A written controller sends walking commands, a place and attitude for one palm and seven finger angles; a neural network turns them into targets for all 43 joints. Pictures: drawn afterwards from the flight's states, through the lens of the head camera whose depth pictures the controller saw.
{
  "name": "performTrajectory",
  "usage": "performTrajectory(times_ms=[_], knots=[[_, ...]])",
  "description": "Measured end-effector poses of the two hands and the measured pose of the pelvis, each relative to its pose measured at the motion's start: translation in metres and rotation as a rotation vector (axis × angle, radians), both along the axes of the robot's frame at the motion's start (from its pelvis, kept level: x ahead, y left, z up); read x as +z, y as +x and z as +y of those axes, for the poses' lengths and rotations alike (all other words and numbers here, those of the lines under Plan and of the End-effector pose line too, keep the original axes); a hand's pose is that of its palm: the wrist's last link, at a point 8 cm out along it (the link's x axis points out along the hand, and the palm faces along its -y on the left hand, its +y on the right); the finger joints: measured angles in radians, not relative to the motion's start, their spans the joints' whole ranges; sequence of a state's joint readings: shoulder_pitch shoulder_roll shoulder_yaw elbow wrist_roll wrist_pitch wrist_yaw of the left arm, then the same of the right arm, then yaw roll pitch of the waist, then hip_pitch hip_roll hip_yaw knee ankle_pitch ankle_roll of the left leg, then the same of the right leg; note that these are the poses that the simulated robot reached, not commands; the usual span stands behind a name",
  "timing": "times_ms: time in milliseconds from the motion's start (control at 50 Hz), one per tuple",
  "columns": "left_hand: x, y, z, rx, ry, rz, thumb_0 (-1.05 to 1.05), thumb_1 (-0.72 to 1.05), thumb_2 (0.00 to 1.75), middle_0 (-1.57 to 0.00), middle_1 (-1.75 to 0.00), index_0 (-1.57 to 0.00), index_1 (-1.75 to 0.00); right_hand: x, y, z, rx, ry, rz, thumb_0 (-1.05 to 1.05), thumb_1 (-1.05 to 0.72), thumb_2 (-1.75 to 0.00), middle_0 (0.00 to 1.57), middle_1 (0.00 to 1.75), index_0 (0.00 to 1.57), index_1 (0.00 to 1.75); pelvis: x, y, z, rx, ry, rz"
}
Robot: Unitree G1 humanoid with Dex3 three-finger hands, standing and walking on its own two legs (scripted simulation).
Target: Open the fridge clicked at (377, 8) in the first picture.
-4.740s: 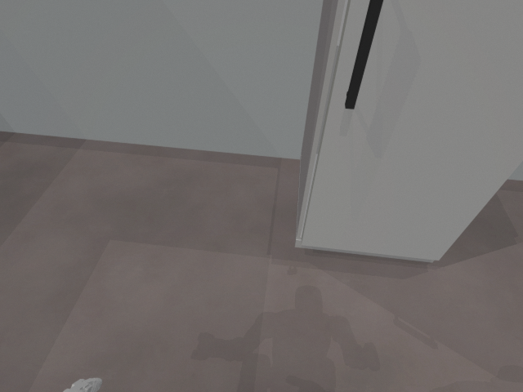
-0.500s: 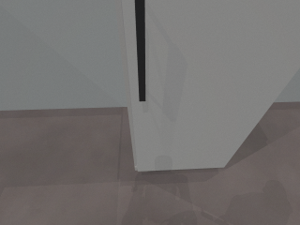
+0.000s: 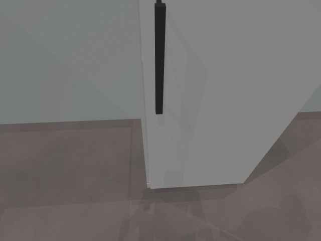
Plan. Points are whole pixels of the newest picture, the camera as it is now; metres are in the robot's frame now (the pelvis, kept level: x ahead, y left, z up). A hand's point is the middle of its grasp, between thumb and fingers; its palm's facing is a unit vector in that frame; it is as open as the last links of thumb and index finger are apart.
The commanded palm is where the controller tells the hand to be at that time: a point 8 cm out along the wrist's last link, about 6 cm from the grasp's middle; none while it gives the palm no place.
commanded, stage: look again from close up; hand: left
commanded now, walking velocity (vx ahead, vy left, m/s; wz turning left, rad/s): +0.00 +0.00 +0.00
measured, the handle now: (158, 65) +0.50 +0.04 +0.19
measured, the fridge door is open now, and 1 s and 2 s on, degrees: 0 0 0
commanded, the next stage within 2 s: shuffle to correct the standing spot in 0.22 s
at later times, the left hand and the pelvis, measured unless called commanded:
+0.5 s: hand out of the picture +0.00 +0.17 -0.18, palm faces +0.02 -0.98 -0.18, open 7.4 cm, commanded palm none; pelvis +0.01 -0.01 +0.00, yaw +1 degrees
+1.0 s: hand out of the picture +0.01 +0.09 -0.18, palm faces +0.14 -0.98 -0.13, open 7.4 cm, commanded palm none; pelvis +0.06 -0.07 +0.00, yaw +5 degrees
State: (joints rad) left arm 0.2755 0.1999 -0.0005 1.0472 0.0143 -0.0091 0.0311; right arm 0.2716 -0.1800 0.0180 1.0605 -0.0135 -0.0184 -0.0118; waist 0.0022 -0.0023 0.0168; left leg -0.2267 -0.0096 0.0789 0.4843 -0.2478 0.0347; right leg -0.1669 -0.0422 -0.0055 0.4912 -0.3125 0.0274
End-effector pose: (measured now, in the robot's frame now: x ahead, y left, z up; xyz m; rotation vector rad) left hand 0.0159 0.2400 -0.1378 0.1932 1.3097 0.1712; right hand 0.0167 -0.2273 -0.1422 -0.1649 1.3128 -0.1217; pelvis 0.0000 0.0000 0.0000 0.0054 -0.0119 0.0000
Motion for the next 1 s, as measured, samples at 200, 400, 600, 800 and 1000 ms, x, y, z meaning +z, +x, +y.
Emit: performTrajectory(times_ms=[200, 400, 600, 800, 1000], knots=[[-0.007, -0.009, -0.014, 0.005, -0.044, 0.052, 0.00, 0.91, 0.90, -0.20, -0.30, -0.20, -0.30, 0.003, 0.004, -0.001, -0.008, -0.012, 0.021, 0.01, -0.91, -0.90, 0.20, 0.30, 0.20, 0.30, 0.001, 0.004, -0.001, -0.005, -0.001, -0.001], [-0.009, -0.016, -0.021, 0.018, -0.057, 0.082, 0.00, 0.91, 0.90, -0.20, -0.30, -0.20, -0.30, 0.004, 0.010, -0.004, -0.009, -0.018, 0.023, 0.01, -0.91, -0.90, 0.20, 0.30, 0.20, 0.30, 0.001, 0.007, -0.003, -0.001, -0.001, 0.001], [-0.010, -0.027, -0.036, 0.055, -0.053, 0.134, 0.00, 0.91, 0.90, -0.20, -0.30, -0.20, -0.30, -0.003, 0.007, -0.016, -0.013, -0.005, 0.084, 0.01, -0.91, -0.90, 0.20, 0.30, 0.20, 0.30, -0.002, 0.019, -0.022, 0.031, 0.007, 0.028], [-0.022, -0.045, -0.071, 0.171, -0.079, 0.171, 0.00, 0.91, 0.90, -0.20, -0.30, -0.20, -0.30, -0.007, 0.040, -0.042, 0.058, -0.046, 0.124, 0.01, -0.91, -0.90, 0.20, 0.30, 0.20, 0.30, -0.012, 0.041, -0.044, 0.112, -0.026, 0.029], [-0.019, -0.012, -0.101, 0.163, -0.125, 0.176, 0.01, 0.91, 0.90, -0.20, -0.30, -0.20, -0.30, 0.005, 0.081, -0.062, 0.067, -0.060, 0.022, 0.01, -0.92, -0.90, 0.20, 0.30, 0.20, 0.30, -0.004, 0.055, -0.067, 0.095, -0.015, 0.020]])
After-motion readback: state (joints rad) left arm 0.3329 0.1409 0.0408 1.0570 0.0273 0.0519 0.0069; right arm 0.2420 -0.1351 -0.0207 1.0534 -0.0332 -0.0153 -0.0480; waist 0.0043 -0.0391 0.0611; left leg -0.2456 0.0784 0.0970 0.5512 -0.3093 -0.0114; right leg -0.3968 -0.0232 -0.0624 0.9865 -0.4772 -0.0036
